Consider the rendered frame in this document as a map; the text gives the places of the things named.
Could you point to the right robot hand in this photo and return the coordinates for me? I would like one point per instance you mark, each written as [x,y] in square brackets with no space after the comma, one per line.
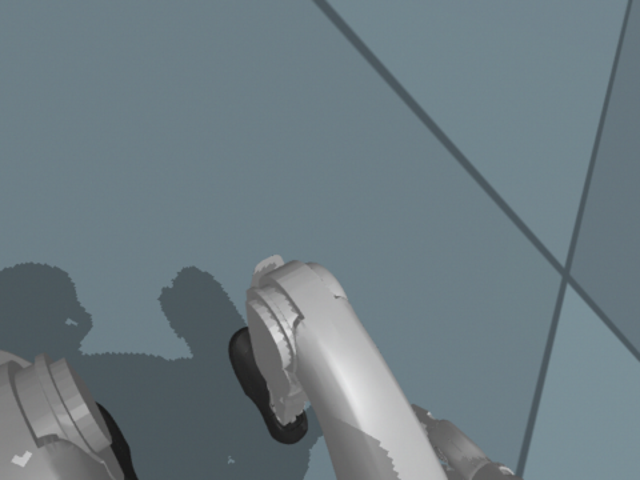
[452,446]

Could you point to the right robot foot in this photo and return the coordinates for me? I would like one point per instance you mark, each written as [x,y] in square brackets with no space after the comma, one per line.
[255,387]

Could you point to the right robot arm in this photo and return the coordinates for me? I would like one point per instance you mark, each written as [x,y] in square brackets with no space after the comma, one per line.
[495,471]

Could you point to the left robot foot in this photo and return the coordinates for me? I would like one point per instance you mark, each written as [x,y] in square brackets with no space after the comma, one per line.
[119,445]

